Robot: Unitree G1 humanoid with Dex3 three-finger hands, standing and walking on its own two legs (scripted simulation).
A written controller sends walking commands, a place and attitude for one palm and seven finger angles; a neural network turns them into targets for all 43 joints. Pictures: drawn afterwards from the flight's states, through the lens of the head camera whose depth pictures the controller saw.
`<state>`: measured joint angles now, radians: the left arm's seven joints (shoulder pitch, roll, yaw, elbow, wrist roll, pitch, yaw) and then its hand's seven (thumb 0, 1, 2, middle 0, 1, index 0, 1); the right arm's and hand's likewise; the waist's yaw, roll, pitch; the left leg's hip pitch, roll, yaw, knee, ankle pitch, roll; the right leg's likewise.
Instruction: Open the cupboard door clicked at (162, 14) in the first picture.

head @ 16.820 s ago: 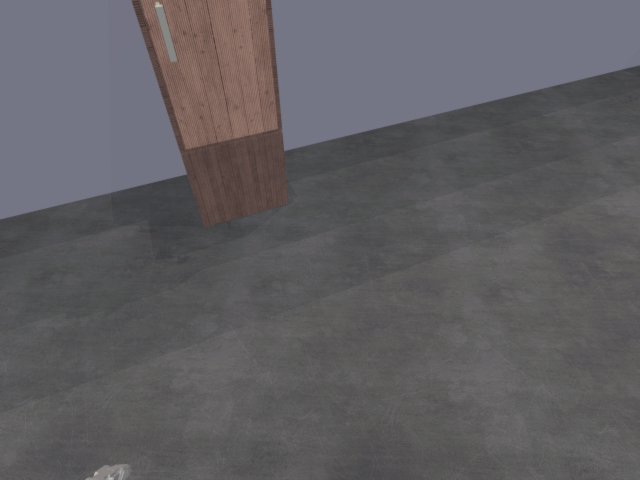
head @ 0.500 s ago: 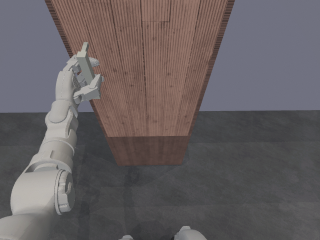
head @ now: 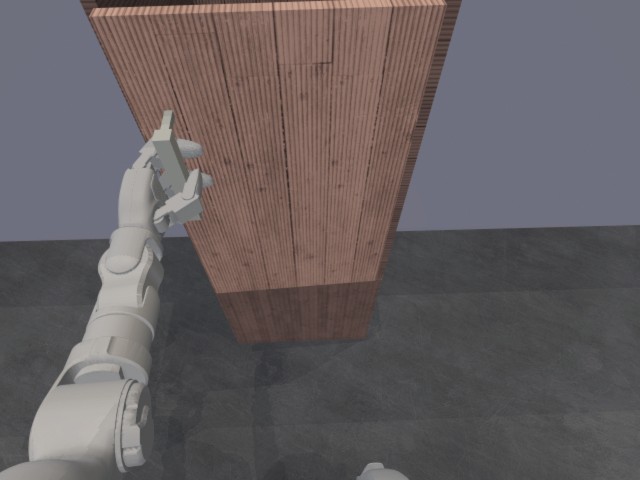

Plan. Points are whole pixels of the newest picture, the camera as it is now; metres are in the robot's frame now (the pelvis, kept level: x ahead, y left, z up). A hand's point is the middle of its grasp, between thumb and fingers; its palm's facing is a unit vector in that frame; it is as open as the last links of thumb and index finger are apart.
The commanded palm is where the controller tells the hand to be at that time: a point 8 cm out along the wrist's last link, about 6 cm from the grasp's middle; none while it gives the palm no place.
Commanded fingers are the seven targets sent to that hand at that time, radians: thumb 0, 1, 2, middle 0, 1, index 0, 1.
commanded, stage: pull the door open along its arc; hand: left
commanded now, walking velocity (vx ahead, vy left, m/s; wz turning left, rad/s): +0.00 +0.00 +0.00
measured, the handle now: (182, 169) +0.50 +0.17 +0.10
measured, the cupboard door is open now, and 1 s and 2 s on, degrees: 3 41 39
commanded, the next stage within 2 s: open thumb and fingers to let go in 0.74 s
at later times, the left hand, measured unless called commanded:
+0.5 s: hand (260, 313) +0.28 +0.05 +0.10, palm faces +0.27 -0.96 +0.00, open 6.3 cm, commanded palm +0.20 +0.12 +0.10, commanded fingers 0.00 0.90 0.90 -0.40 -1.35 -0.40 -1.35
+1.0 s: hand (279, 326) +0.27 +0.04 +0.10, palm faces +0.40 -0.92 -0.01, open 6.7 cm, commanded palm +0.21 +0.07 +0.10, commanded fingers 0.00 0.27 0.63 -0.35 -1.28 -0.35 -1.28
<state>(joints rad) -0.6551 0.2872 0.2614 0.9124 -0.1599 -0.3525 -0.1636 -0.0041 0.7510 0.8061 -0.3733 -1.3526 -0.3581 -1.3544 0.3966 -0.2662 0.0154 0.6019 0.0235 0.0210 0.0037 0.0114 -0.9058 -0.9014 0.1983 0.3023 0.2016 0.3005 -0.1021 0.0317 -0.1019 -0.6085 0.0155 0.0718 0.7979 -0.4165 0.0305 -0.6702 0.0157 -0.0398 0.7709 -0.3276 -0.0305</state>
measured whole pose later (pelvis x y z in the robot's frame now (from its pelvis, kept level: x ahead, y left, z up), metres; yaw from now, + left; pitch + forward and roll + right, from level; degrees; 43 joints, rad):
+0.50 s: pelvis +0.03 -0.02 +0.01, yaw +2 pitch +5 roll +0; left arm 0.29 -0.05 -0.28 -0.20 0.03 0.00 0.43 0.02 0.63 0.69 -0.35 -1.30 -0.38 -1.33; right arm 0.11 -0.15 0.04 0.47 -0.04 0.11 0.03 0.01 -0.91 -0.90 0.20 0.30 0.20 0.30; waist 0.00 0.04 -0.10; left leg -0.35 0.02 0.03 0.70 -0.42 -0.01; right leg -0.41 0.02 -0.08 0.70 -0.37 -0.06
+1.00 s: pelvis +0.02 -0.06 +0.01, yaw +3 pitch +4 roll +2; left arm 0.32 -0.07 -0.23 -0.20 0.02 -0.07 0.49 0.01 0.57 0.77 -0.34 -1.29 -0.34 -1.31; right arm 0.20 -0.22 0.00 0.55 -0.05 0.07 -0.01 0.02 -0.91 -0.90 0.19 0.30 0.20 0.30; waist 0.00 0.06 -0.08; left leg -0.39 0.00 -0.09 0.74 -0.40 -0.01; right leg -0.45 0.04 -0.11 0.75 -0.39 -0.11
